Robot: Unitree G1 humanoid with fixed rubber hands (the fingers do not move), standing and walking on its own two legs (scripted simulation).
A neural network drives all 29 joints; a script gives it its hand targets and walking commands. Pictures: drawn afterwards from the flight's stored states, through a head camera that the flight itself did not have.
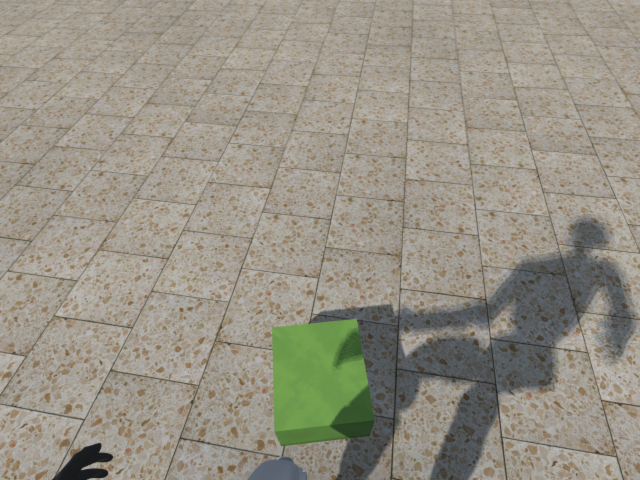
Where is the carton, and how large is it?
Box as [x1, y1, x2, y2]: [272, 319, 374, 445]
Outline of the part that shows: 356,319 272,327 274,431 281,445 369,435 374,418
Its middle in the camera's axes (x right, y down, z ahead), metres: +0.00 +0.41 +1.12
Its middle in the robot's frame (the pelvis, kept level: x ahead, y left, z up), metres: +0.48 +0.07 -0.65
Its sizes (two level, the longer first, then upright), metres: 0.284 0.252 0.164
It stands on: the floor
